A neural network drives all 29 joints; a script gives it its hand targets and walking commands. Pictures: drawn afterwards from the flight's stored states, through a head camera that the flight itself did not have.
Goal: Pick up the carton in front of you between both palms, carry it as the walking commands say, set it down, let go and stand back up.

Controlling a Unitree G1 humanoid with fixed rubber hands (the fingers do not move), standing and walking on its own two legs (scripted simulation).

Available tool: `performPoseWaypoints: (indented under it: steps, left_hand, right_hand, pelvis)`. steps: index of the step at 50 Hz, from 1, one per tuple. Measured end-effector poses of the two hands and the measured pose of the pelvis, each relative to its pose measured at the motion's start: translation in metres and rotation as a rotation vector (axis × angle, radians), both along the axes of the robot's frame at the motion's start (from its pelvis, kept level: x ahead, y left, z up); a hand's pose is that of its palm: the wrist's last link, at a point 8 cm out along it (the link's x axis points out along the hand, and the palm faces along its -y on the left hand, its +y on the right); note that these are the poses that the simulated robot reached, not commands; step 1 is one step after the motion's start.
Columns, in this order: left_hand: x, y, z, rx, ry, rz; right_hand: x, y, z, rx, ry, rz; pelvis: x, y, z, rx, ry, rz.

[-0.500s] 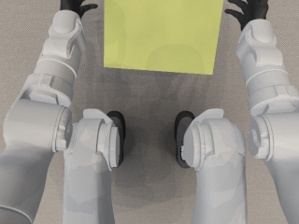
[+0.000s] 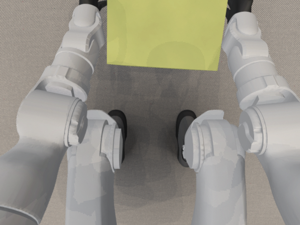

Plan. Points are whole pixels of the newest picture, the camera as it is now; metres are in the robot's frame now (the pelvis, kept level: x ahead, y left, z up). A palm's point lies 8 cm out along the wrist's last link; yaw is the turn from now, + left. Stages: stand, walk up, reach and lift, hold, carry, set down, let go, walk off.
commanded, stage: reach and lift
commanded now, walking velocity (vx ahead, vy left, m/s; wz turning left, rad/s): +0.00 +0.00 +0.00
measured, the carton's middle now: (162, 25) +0.51 -0.02 -0.25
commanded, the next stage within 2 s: none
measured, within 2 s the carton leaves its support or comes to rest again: leaves its support in 0.14 s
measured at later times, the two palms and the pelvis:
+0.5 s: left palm out of the picture +0.49 +0.13 -0.02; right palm out of the picture +0.49 -0.17 -0.01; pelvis +0.00 +0.00 +0.06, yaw -1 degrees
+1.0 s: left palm out of the picture +0.47 +0.13 +0.13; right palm out of the picture +0.46 -0.17 +0.14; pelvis +0.03 +0.00 +0.19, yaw +0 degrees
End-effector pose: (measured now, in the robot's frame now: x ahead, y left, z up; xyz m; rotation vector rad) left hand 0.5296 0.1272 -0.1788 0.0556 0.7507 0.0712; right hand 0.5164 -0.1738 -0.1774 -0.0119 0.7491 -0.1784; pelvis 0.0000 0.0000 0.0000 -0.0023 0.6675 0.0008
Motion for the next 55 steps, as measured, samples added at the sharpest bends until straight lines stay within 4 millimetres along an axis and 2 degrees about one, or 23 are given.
performPoseWaypoints:
  steps: [6, 9, 12, 15, 20, 25, 30, 39, 55]
  left_hand:
    - [-0.002, -0.001, 0.003, -0.005, 0.024, 0.005]
    - [-0.004, -0.002, 0.013, -0.014, 0.012, -0.012]
    - [-0.006, -0.002, 0.035, -0.022, -0.022, -0.007]
    - [-0.010, -0.002, 0.067, -0.038, -0.058, 0.006]
    - [-0.021, -0.002, 0.122, -0.051, -0.077, 0.028]
    - [-0.035, -0.001, 0.163, -0.050, -0.046, 0.035]
    - [-0.043, 0.001, 0.194, -0.045, -0.041, 0.033]
    - [-0.049, 0.004, 0.240, -0.050, -0.074, 0.049]
    - [-0.075, 0.007, 0.345, -0.061, -0.059, 0.073]
  right_hand:
    - [-0.002, -0.001, 0.003, -0.005, 0.022, 0.003]
    - [-0.005, -0.001, 0.013, 0.006, 0.009, -0.006]
    - [-0.008, -0.001, 0.034, 0.012, -0.026, -0.014]
    - [-0.011, -0.001, 0.068, 0.015, -0.063, -0.020]
    - [-0.018, 0.000, 0.126, 0.027, -0.084, -0.032]
    - [-0.031, 0.001, 0.169, 0.019, -0.052, -0.027]
    - [-0.038, 0.002, 0.199, 0.019, -0.048, -0.023]
    - [-0.040, 0.005, 0.246, 0.026, -0.082, -0.019]
    - [-0.065, 0.008, 0.348, 0.045, -0.068, -0.023]
  pelvis:
    - [0.004, 0.002, -0.008, -0.002, -0.020, 0.003]
    - [0.005, 0.002, -0.009, 0.000, -0.020, 0.000]
    - [0.005, 0.001, -0.007, 0.004, -0.017, -0.002]
    - [0.005, 0.001, 0.002, 0.005, -0.016, -0.002]
    - [0.004, 0.001, 0.027, 0.001, 0.006, -0.004]
    - [0.004, 0.002, 0.059, -0.001, 0.035, -0.008]
    - [0.005, 0.002, 0.087, 0.001, 0.057, -0.011]
    - [0.013, 0.003, 0.125, 0.001, 0.055, -0.010]
    - [0.045, 0.000, 0.216, 0.006, -0.067, -0.010]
